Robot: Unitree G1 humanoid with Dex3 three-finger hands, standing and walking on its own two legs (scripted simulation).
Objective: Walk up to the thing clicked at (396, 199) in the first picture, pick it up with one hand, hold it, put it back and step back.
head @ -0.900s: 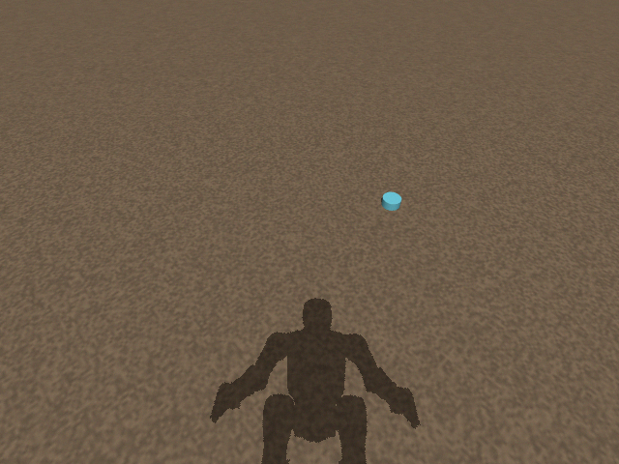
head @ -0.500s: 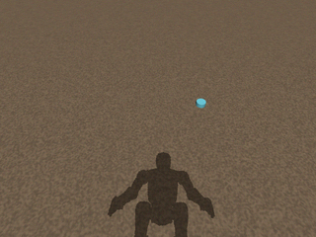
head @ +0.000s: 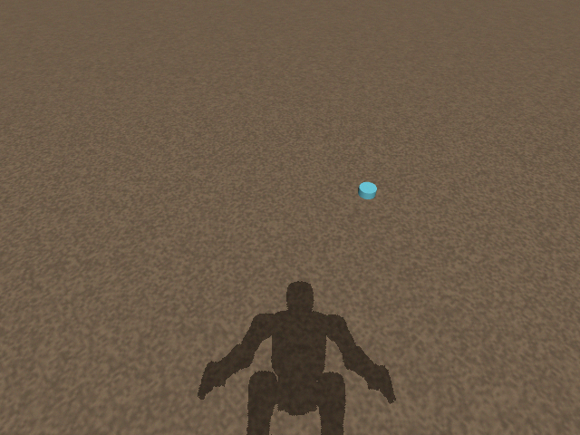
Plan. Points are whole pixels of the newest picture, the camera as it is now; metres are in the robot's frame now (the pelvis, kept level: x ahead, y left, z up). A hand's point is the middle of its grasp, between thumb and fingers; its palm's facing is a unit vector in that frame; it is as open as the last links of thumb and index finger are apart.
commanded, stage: stand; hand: left
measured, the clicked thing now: (367, 190) +1.44 -0.38 -0.76
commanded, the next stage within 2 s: walk up in 0.22 s
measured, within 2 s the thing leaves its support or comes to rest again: neither
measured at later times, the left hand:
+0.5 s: hand out of the picture +0.16 +0.23 -0.14, palm faces -0.17 -0.91 -0.38, open 7.4 cm
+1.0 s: hand (239, 329) +0.37 +0.12 -0.18, palm faces -0.32 -0.89 -0.33, open 7.4 cm
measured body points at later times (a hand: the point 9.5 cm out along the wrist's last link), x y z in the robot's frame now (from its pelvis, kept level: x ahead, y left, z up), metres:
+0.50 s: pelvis +0.05 -0.05 -0.02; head +0.05 -0.07 +0.43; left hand +0.16 +0.28 -0.11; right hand +0.05 -0.41 -0.13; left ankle +0.00 +0.13 -0.75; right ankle +0.11 -0.23 -0.73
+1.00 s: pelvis +0.26 -0.14 -0.03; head +0.28 -0.12 +0.42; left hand +0.39 +0.16 -0.16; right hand +0.24 -0.48 -0.12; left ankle +0.39 -0.05 -0.75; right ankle +0.13 -0.24 -0.74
